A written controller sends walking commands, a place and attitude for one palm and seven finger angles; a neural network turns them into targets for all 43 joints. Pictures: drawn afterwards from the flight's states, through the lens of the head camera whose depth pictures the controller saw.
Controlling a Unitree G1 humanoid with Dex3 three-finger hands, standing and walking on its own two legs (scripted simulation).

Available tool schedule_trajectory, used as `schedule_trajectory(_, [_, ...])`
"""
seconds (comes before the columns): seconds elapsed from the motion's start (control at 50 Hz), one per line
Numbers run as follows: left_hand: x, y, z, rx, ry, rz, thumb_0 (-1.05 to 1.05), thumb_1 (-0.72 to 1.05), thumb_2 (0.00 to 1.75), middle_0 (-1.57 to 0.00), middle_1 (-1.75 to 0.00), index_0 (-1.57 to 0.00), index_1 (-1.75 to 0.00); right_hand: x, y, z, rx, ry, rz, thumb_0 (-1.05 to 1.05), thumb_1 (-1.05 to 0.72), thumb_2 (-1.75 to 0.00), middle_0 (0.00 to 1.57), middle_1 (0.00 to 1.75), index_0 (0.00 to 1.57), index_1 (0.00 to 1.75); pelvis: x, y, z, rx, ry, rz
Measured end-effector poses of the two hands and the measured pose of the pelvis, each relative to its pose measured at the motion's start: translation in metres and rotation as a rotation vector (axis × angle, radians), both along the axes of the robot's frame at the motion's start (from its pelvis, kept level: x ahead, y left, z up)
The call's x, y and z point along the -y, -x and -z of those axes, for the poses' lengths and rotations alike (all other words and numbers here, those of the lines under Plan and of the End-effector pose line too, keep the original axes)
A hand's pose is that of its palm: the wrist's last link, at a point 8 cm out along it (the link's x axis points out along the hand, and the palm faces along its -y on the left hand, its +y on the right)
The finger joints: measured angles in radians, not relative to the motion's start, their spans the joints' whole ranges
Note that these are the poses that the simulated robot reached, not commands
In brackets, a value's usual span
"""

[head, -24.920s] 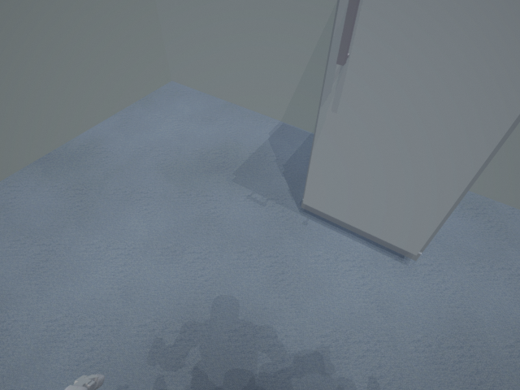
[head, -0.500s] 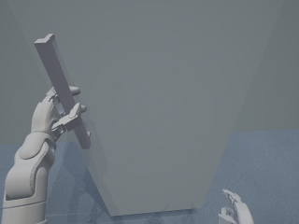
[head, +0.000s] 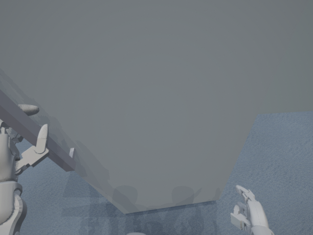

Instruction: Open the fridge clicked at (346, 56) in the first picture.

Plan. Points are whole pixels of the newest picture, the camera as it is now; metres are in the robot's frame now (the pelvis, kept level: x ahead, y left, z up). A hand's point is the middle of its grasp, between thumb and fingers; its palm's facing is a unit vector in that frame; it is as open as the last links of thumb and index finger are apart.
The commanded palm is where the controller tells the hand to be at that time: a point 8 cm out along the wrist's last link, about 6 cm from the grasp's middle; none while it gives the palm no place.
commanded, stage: walk backward, drawing the door open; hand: left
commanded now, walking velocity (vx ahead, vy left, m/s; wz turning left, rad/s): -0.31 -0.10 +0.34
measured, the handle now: (34, 123) +0.28 +0.25 +0.21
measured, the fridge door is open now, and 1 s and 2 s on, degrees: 7 48 69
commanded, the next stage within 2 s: stop walking and hold the door back in 1.46 s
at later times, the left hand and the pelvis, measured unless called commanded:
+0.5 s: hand (41, 232) +0.11 +0.16 +0.19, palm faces +0.56 -0.77 -0.30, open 7.1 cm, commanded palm +0.04 +0.19 +0.19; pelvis -0.11 -0.11 -0.01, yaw +13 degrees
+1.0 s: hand out of the picture -0.02 +0.02 +0.19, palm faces +0.76 -0.59 -0.28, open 7.6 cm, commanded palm -0.09 +0.03 +0.19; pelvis -0.15 -0.30 -0.02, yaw +34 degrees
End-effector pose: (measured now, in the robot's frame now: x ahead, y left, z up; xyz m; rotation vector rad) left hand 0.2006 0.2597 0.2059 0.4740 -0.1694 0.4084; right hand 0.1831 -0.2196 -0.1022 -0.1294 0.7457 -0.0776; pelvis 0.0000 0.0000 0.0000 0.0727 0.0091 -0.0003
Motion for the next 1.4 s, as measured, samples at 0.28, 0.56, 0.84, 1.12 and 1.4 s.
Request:
schedule_trajectory(0.28, [0.026, 0.067, 0.012, 0.18, 0.036, 0.024, -0.16, 0.59, 0.78, -0.45, -1.4, -0.2, -1.36, 0.039, 0.072, 0.004, -0.013, 0.09, 0.002, 0.02, -0.9, -0.9, 0.2, 0.3, 0.2, 0.3, 0.033, 0.06, 0.019, 0.075, 0.056, -0.092])
schedule_trajectory(0.56, [0.087, 0.162, 0.009, 0.148, 0.042, -0.12, -0.14, 0.57, 0.72, -0.42, -1.41, -0.23, -1.31, 0.073, 0.097, 0.007, -0.036, 0.044, -0.211, 0.02, -0.9, -0.9, 0.21, 0.3, 0.21, 0.3, 0.123, 0.117, 0.01, 0.045, 0.076, -0.277])
schedule_trajectory(0.84, [0.158, 0.234, 0.012, 0.157, 0.048, -0.224, -0.13, 0.58, 0.72, -0.4, -1.4, -0.17, -1.21, 0.119, 0.086, -0.006, 0.008, 0.068, -0.453, 0.02, -0.9, -0.9, 0.2, 0.3, 0.21, 0.3, 0.226, 0.15, 0.008, 0.079, 0.094, -0.474])
schedule_trajectory(1.12, [0.266, 0.303, 0.013, 0.179, 0.034, -0.408, -0.14, 0.56, 0.71, -0.41, -1.4, -0.19, -1.19, 0.197, 0.049, -0.009, 0.025, 0.157, -0.598, 0.02, -0.9, -0.9, 0.2, 0.3, 0.2, 0.3, 0.327, 0.146, 0.014, 0.075, 0.036, -0.727])
schedule_trajectory(1.4, [0.353, 0.328, 0.016, 0.202, 0.026, -0.633, -0.12, 0.58, 0.76, -0.43, -1.4, -0.12, -1.15, 0.21, 0.018, 0.006, -0.038, 0.051, -0.904, 0.02, -0.9, -0.9, 0.21, 0.3, 0.21, 0.3, 0.43, 0.092, 0.015, 0.075, 0.09, -0.913])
